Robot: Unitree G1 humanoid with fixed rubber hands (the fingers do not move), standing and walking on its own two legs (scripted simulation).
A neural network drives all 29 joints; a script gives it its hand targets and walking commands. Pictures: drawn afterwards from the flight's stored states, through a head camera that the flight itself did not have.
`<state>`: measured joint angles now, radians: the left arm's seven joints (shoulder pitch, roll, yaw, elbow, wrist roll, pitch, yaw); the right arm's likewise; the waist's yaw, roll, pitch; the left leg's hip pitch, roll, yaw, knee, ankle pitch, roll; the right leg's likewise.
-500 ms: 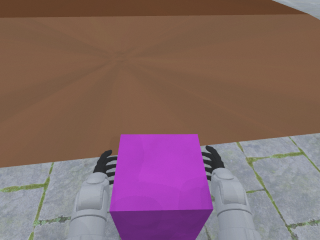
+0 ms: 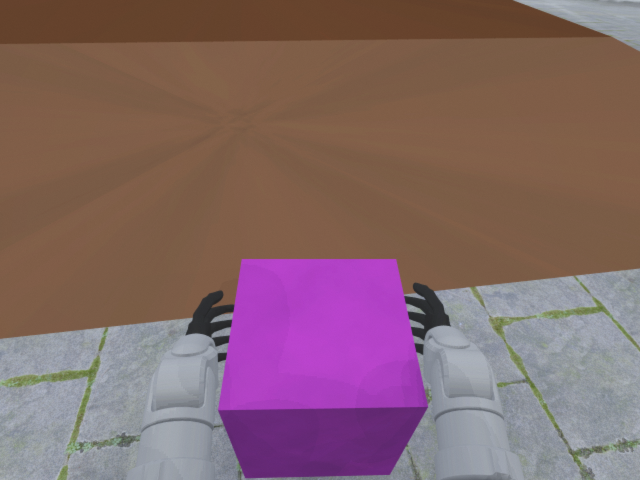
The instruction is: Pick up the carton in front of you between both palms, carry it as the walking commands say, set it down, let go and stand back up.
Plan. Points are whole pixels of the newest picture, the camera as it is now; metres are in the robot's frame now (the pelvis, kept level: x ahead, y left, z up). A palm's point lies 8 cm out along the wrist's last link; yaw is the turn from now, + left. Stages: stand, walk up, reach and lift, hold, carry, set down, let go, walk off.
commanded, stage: hold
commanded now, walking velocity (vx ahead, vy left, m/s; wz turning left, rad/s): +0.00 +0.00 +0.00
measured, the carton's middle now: (318, 371) +0.29 +0.00 -0.02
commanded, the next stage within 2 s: carry in 0.32 s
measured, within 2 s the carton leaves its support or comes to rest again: neither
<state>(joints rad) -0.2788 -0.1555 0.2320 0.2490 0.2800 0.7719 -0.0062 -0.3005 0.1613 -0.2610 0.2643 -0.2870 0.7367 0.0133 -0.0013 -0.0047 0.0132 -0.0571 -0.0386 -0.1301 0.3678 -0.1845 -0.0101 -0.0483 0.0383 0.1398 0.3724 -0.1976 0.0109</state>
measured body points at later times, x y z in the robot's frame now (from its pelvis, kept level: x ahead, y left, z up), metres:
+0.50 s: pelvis +0.03 -0.01 -0.01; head -0.02 -0.01 +0.44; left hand +0.33 +0.14 +0.05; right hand +0.33 -0.16 +0.05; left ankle +0.02 +0.13 -0.75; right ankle +0.01 -0.14 -0.74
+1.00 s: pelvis +0.26 -0.04 -0.01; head +0.25 -0.05 +0.44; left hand +0.54 +0.09 +0.08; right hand +0.53 -0.21 +0.08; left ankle +0.12 +0.09 -0.75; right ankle +0.35 -0.14 -0.74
